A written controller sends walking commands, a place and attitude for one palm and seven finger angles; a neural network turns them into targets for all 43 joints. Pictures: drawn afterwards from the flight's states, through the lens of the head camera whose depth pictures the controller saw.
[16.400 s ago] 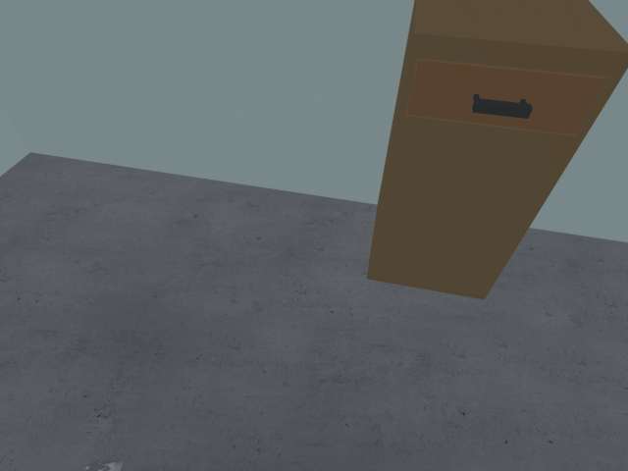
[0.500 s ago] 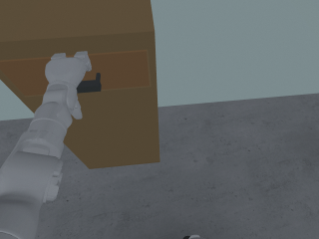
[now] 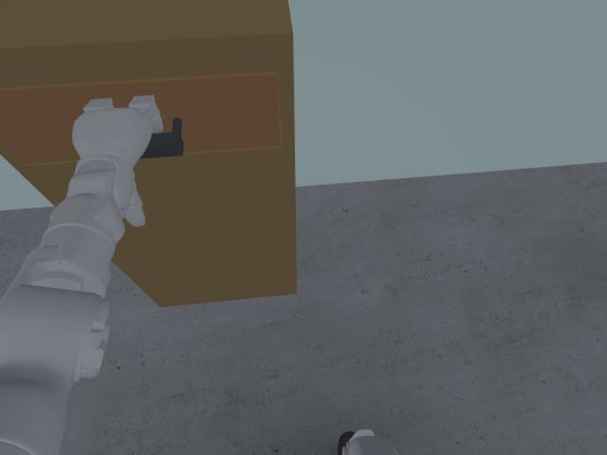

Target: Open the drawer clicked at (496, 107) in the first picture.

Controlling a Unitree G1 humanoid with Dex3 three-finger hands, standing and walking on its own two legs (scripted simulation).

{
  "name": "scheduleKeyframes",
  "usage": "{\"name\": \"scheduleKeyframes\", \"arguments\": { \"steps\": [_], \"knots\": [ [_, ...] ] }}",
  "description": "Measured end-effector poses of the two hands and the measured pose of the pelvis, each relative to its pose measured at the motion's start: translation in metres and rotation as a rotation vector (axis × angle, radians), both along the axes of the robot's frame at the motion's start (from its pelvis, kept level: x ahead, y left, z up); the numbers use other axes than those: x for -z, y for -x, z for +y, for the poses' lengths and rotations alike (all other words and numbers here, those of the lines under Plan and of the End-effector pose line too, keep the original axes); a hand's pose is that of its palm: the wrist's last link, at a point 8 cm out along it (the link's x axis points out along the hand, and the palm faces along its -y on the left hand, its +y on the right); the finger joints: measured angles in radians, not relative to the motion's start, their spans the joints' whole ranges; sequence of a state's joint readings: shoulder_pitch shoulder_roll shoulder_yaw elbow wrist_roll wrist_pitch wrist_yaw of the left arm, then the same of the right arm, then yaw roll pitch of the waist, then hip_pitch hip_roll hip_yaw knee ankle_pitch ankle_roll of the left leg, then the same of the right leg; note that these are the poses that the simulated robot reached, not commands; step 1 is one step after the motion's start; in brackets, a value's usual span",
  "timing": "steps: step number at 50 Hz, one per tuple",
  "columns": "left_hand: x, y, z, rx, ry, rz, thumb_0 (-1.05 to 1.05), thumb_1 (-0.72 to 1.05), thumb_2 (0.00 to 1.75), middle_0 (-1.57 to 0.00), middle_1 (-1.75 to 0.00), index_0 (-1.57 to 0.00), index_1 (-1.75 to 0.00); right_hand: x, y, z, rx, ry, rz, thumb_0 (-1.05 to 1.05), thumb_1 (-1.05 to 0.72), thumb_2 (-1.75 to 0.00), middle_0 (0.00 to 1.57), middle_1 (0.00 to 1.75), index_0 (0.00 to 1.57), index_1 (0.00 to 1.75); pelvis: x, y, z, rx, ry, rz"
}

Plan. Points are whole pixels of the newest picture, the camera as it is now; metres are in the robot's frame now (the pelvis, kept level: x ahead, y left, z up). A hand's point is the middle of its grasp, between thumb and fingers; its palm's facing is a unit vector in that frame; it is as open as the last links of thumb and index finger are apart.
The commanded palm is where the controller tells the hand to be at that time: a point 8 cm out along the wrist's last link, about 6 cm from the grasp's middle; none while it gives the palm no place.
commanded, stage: lower the fingers behind the handle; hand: left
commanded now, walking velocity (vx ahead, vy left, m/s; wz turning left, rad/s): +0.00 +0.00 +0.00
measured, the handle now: (138, 136) +0.56 +0.21 +0.06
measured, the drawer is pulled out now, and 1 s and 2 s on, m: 0.00 0.00 0.02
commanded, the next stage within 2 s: close the thumb around the handle in 0.64 s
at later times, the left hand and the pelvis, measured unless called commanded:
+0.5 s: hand (137, 173) +0.50 +0.21 +0.04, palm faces -0.03 +0.00 -1.00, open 13.9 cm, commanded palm +0.48 +0.21 +0.09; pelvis +0.00 +0.01 -0.01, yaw +0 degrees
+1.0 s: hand (142, 174) +0.50 +0.20 +0.04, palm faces -0.04 +0.01 -1.00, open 12.0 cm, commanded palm +0.48 +0.20 +0.09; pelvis +0.00 +0.00 -0.01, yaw +0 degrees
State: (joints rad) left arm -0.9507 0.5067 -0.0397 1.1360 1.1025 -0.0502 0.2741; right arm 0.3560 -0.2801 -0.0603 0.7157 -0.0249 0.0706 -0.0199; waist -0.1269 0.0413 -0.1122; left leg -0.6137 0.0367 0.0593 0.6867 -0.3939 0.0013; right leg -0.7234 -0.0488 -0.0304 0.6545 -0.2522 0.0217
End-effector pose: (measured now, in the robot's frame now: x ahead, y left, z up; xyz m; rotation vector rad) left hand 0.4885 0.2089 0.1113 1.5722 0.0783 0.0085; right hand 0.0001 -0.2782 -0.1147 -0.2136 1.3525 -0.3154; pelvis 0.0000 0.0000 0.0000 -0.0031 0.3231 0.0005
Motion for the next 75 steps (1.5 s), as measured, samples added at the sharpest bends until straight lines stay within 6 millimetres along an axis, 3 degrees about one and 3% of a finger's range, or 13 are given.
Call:
{"name": "scheduleKeyframes", "arguments": {
  "steps": [7, 13, 29, 42, 50, 67, 75],
  "knots": [
    [0.002, 0.0, 0.0, 0.002, -0.002, -0.017, 0.0, -0.49, 0.3, -0.32, -1.22, -0.33, -1.24, 0.003, 0.01, 0.006, 0.005, -0.013, 0.027, 0.0, -0.91, -0.9, 0.2, 0.3, 0.2, 0.3, 0.003, 0.001, 0.003, 0.0, 0.003, 0.01],
    [0.021, 0.003, -0.001, 0.004, 0.0, 0.035, 0.0, -0.49, 0.3, -0.32, -1.21, -0.32, -1.22, 0.005, 0.013, 0.012, 0.014, -0.019, 0.021, 0.0, -0.91, -0.9, 0.2, 0.3, 0.2, 0.3, 0.005, 0.003, 0.005, 0.005, 0.004, 0.016],
    [0.021, 0.005, -0.003, 0.003, 0.007, -0.009, 0.0, -0.49, 0.3, -0.32, -1.2, -0.32, -1.2, 0.011, 0.012, 0.017, 0.01, -0.042, 0.029, 0.0, -0.91, -0.9, 0.2, 0.3, 0.2, 0.3, 0.007, 0.002, 0.008, 0.001, 0.008, 0.019],
    [0.019, 0.006, -0.01, 0.004, -0.002, -0.012, 0.0, -0.46, 0.31, -0.32, -1.21, -0.32, -1.2, 0.011, 0.002, 0.009, -0.001, -0.035, 0.004, 0.0, -0.91, -0.9, 0.2, 0.3, 0.2, 0.3, 0.006, 0.002, 0.003, 0.003, 0.003, 0.014],
    [0.018, 0.006, -0.009, -0.001, -0.006, -0.002, 0.0, -0.2, 0.42, -0.34, -1.23, -0.34, -1.23, 0.01, 0.001, 0.004, -0.001, -0.027, 0.004, 0.0, -0.91, -0.9, 0.2, 0.3, 0.2, 0.3, 0.005, 0.001, -0.001, 0.002, 0.0, 0.014],
    [0.018, 0.006, -0.01, 0.001, 0.003, -0.003, 0.0, 0.66, 0.8, -0.38, -1.31, -0.4, -1.32, 0.009, 0.003, 0.0, 0.005, -0.021, 0.003, 0.0, -0.91, -0.9, 0.2, 0.3, 0.2, 0.3, 0.005, 0.001, -0.003, 0.007, 0.0, 0.012],
    [0.019, 0.007, -0.009, 0.008, 0.01, -0.013, 0.0, 0.67, 0.79, -0.36, -1.33, -0.38, -1.34, 0.009, 0.002, 0.003, 0.007, -0.022, 0.0, 0.0, -0.91, -0.9, 0.2, 0.3, 0.2, 0.3, 0.004, 0.001, 0.0, 0.011, 0.0, 0.011]
  ]
}}
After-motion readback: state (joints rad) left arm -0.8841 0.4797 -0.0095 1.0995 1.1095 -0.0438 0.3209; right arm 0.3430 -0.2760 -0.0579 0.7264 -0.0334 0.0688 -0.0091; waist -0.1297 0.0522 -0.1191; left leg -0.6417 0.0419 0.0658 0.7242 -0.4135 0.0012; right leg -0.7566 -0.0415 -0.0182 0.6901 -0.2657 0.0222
